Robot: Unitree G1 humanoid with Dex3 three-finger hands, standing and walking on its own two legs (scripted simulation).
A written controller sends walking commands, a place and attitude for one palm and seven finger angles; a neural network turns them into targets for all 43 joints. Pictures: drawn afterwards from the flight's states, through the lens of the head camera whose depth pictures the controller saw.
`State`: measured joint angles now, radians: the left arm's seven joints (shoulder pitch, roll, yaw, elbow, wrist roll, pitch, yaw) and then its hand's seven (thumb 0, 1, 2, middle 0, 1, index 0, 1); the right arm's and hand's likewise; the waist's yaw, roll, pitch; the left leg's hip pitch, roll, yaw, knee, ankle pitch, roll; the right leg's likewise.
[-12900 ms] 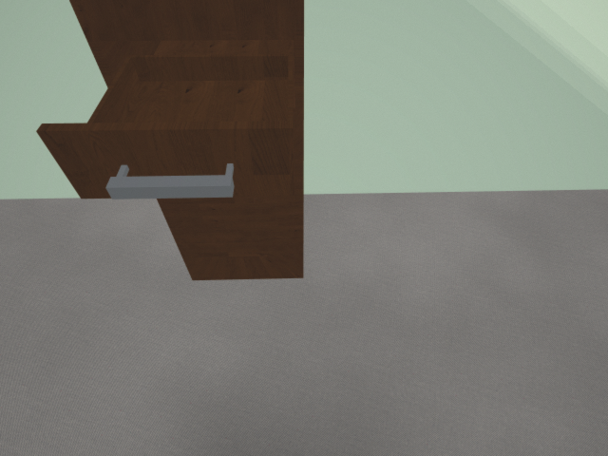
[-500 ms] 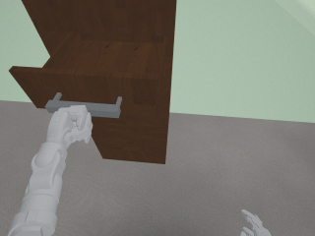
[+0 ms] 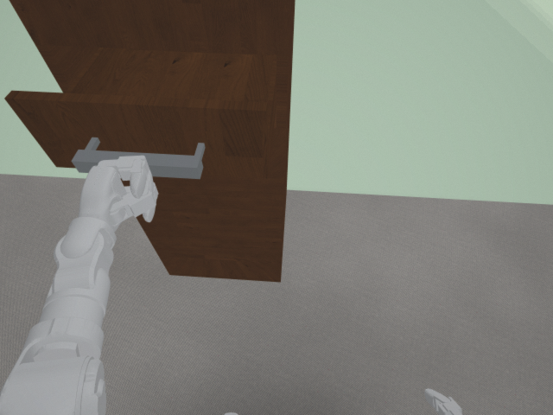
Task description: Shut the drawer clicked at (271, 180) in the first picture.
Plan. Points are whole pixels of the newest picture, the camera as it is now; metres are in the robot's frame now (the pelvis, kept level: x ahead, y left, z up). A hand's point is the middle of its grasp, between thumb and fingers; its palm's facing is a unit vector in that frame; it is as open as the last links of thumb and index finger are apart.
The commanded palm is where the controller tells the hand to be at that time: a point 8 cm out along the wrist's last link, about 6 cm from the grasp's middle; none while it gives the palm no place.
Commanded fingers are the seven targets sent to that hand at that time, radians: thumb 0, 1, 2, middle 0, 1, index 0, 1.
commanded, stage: push the drawer shut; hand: left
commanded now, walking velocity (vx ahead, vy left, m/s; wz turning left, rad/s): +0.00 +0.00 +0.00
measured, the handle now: (143, 154) +0.48 +0.23 +0.09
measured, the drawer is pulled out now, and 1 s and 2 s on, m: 0.14 0.03 0.00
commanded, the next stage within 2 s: pull the fist back off the drawer in 1.42 s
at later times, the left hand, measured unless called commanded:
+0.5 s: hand (163, 163) +0.46 +0.19 +0.09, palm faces -0.03 -1.00 -0.03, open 3.2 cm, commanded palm +0.46 +0.24 +0.09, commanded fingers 0.00 0.90 0.90 -1.40 -1.60 -1.40 -1.60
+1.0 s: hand (168, 138) +0.52 +0.20 +0.09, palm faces -0.03 -1.00 -0.02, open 3.3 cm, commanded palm +0.52 +0.23 +0.09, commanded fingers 0.00 0.90 0.90 -1.40 -1.60 -1.40 -1.60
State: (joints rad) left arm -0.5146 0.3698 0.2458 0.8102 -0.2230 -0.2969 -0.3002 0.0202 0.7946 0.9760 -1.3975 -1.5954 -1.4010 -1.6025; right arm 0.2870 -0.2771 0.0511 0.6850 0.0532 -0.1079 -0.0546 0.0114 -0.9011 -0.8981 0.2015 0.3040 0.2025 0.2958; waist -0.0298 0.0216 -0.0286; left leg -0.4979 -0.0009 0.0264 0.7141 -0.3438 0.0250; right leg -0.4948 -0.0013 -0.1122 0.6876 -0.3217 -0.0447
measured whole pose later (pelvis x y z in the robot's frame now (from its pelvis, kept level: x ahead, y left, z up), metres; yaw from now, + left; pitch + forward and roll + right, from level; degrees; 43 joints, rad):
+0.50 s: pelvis +0.00 +0.00 -0.01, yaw -1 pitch +12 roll -1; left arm -0.78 0.45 0.30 1.10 -0.17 -0.34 -0.30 0.03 0.83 1.00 -1.40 -1.60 -1.40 -1.60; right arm 0.35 -0.28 0.05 0.70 0.04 -0.07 -0.04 0.01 -0.90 -0.90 0.20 0.30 0.20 0.30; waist -0.09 0.02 -0.05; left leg -0.62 0.01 0.03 0.77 -0.36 0.03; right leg -0.61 0.01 -0.11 0.73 -0.33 -0.05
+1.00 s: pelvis +0.00 +0.01 -0.02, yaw -2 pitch +17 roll -2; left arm -0.98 0.56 0.36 1.26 -0.10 -0.34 -0.27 0.05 0.77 0.96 -1.40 -1.60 -1.40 -1.60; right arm 0.42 -0.29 0.05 0.70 0.01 -0.03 -0.02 0.01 -0.90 -0.90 0.20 0.30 0.20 0.30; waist -0.16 0.02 -0.07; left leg -0.74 0.02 0.03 0.83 -0.39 0.04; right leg -0.72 0.02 -0.10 0.76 -0.33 -0.03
